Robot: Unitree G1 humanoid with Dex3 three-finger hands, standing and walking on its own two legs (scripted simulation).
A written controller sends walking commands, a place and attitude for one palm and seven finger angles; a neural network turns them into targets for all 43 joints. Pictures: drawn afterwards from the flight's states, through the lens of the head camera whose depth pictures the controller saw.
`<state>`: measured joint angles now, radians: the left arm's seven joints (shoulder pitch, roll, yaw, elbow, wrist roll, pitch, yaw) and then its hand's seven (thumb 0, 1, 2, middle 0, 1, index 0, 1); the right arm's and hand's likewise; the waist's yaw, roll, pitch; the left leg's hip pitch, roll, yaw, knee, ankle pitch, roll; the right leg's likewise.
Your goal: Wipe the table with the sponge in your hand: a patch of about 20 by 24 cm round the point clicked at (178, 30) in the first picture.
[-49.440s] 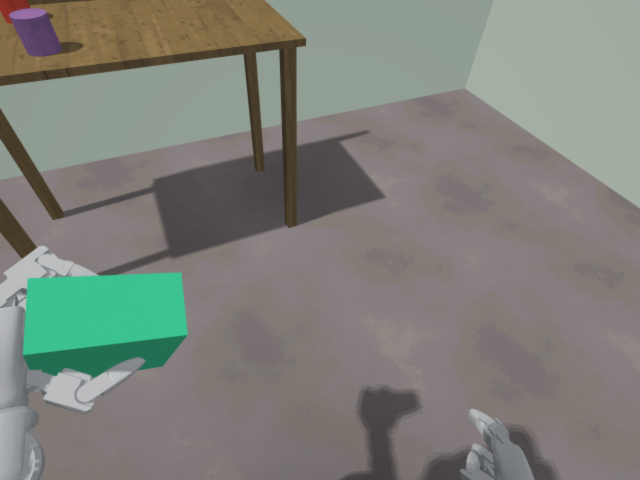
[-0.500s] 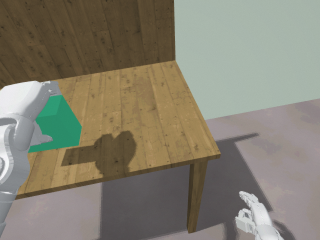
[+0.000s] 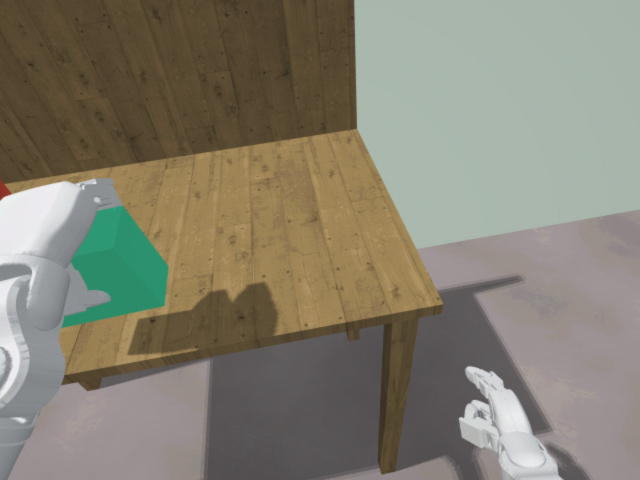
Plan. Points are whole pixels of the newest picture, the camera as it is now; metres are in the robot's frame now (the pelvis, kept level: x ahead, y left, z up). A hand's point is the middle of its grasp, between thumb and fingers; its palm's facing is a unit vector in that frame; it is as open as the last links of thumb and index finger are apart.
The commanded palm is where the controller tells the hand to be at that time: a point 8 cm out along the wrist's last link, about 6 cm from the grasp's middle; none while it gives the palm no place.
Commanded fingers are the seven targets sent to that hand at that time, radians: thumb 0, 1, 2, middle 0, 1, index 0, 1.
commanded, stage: bring the sponge back beside the body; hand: left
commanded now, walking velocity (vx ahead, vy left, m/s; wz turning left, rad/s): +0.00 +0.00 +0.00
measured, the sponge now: (96, 279) +0.24 +0.32 +0.16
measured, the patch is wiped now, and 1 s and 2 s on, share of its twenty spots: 1.00 1.00 1.00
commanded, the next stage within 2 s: step back with the hand held close in 0.78 s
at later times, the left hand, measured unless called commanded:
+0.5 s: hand (92, 294) +0.20 +0.27 +0.20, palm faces +0.19 -0.08 -0.98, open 10.0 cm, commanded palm +0.15 +0.28 +0.27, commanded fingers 0.00 0.10 1.30 -1.20 -1.60 -1.20 -1.60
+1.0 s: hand (135, 290) +0.21 +0.24 +0.19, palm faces +0.29 -0.62 -0.73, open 10.0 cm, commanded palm +0.15 +0.27 +0.25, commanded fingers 0.00 0.10 1.30 -1.20 -1.60 -1.20 -1.60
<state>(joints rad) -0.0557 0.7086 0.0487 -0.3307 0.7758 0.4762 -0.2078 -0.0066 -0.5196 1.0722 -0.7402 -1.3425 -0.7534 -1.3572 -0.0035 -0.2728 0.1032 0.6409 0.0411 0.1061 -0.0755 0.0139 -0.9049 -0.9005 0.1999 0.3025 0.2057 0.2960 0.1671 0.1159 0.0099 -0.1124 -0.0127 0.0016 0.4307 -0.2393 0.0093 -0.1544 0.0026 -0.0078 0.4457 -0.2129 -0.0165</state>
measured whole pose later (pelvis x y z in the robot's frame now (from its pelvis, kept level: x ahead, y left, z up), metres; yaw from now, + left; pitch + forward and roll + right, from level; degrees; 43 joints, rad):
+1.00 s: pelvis -0.01 -0.01 -0.01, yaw -1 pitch -3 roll +0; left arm 0.24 0.54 0.25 -0.52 0.16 0.29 -0.04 -0.01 -0.52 1.07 -0.74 -1.34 -0.75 -1.36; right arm 0.07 -0.26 0.08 0.53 0.03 0.06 -0.06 0.01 -0.91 -0.90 0.20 0.30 0.21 0.30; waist 0.11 0.11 -0.02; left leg -0.22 0.00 -0.02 0.55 -0.32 0.03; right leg -0.24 0.03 -0.01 0.50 -0.22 -0.03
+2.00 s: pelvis -0.20 +0.02 -0.03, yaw +0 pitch +0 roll -1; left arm 0.28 0.39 0.44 -0.64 -0.08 -0.11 0.17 -0.01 -0.53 1.08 -0.74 -1.35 -0.76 -1.37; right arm 0.18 -0.13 0.02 0.63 0.00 -0.04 -0.04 0.01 -0.90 -0.90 0.20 0.30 0.21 0.30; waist 0.02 0.01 -0.06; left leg -0.52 0.08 0.01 0.56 -0.06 -0.03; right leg -0.29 0.04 -0.04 0.79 -0.49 -0.02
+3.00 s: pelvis -0.31 -0.01 -0.01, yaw -2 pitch -1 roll +2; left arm 0.34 0.39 0.42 -0.62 -0.05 -0.18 0.13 -0.01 -0.54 1.08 -0.75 -1.35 -0.76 -1.37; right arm 0.19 -0.19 0.02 0.68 0.01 -0.09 -0.03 0.02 -0.90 -0.90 0.20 0.30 0.21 0.30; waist 0.01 0.00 0.02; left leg -0.40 0.01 0.03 0.87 -0.38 0.00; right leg -0.25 0.02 -0.06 0.55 -0.28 -0.08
